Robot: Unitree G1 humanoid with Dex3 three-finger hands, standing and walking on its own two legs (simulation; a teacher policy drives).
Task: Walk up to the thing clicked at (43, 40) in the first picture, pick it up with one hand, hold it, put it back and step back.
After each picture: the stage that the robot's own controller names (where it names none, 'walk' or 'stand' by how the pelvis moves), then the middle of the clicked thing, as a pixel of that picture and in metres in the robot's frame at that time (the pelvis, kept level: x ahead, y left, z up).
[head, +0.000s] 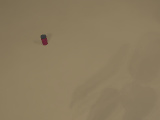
stand; (44, 39) +1.41 +0.43 -0.72
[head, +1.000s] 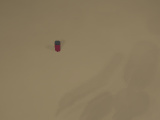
walk; (57, 46) +1.32 +0.19 -0.70
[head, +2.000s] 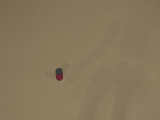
walk; (59, 74) +0.86 +0.15 -0.72
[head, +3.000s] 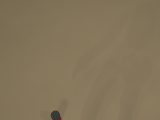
walk; (56, 117) +0.51 +0.24 -0.69
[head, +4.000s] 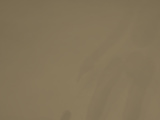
stand; out of the picture +0.41 +0.20 -0.72
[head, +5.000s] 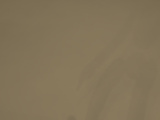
stand; out of the picture +0.37 +0.17 -0.71
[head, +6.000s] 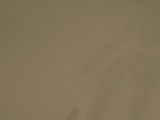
stand; out of the picture +0.39 +0.16 -0.69
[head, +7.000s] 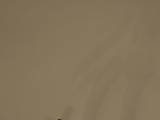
stand; out of the picture +0.41 +0.19 -0.69
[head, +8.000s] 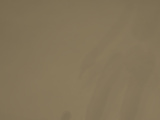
stand; out of the picture +0.38 +0.21 -0.73
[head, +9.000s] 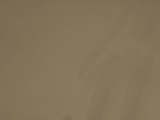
stand; out of the picture +0.36 +0.19 -0.73
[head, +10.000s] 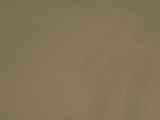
stand; out of the picture +0.36 +0.19 -0.73
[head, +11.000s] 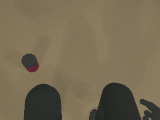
go down; (30, 63) +0.45 +0.22 -0.36
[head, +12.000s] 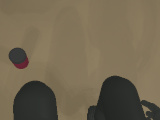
go down; (19, 59) +0.44 +0.24 -0.30
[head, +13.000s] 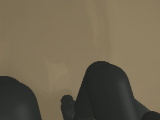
close in; out of the picture +0.43 +0.28 -0.23
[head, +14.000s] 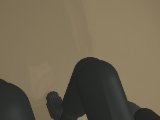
close; out of the picture +0.43 +0.29 -0.22
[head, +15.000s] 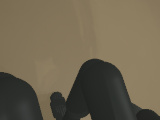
lift; out of the picture +0.40 +0.26 -0.22
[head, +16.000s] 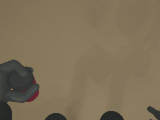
lift; (25, 85) +0.33 +0.19 -0.01
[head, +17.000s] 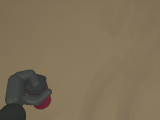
hold; (38, 92) +0.32 +0.16 +0.01
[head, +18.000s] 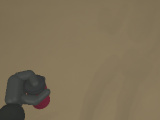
hold; (37, 92) +0.32 +0.17 +0.00
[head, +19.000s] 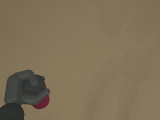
crouch; (37, 92) +0.32 +0.17 +0.00
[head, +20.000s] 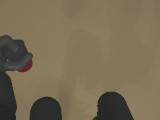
crouch; (19, 57) +0.43 +0.20 -0.08
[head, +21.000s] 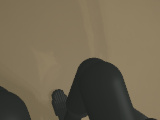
lower; out of the picture +0.43 +0.29 -0.23
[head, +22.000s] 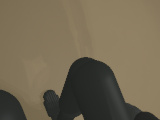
lower; out of the picture +0.43 +0.31 -0.23
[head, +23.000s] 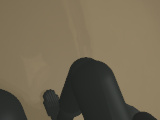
lower; out of the picture +0.44 +0.30 -0.23
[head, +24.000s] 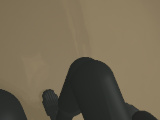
lower; out of the picture +0.44 +0.30 -0.23
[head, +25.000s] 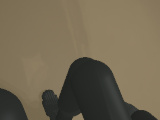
loosen; out of the picture +0.44 +0.30 -0.23
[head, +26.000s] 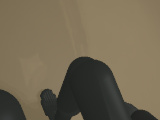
withdraw; out of the picture +0.43 +0.30 -0.23
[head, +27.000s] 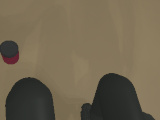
stand; (10, 53) +0.45 +0.25 -0.28
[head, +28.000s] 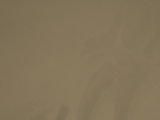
stand; out of the picture +0.40 +0.17 -0.65
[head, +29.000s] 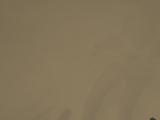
stand; out of the picture +0.41 +0.19 -0.67
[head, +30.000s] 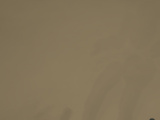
stand; out of the picture +0.40 +0.18 -0.67
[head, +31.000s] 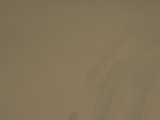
stand; out of the picture +0.42 +0.17 -0.72
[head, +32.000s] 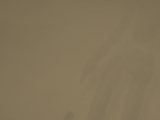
stand; out of the picture +0.40 +0.19 -0.73
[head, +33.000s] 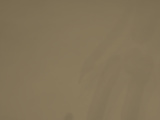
walk; out of the picture +0.38 +0.18 -0.73
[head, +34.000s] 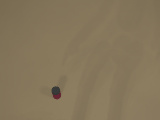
walk; (56, 92) +0.55 +0.19 -0.70
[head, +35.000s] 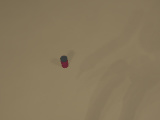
walk; (64, 62) +0.89 +0.20 -0.70
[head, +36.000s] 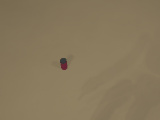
stand; (63, 64) +1.03 +0.21 -0.70
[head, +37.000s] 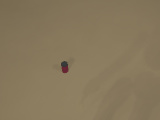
stand; (64, 67) +1.01 +0.18 -0.73
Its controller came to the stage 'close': yes
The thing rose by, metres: 0.71
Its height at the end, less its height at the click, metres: +0.00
